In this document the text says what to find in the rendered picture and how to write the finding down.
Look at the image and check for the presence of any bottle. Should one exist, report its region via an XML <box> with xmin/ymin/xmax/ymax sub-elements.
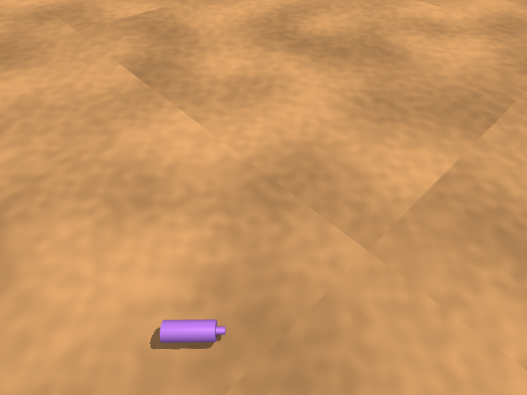
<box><xmin>160</xmin><ymin>319</ymin><xmax>226</xmax><ymax>343</ymax></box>

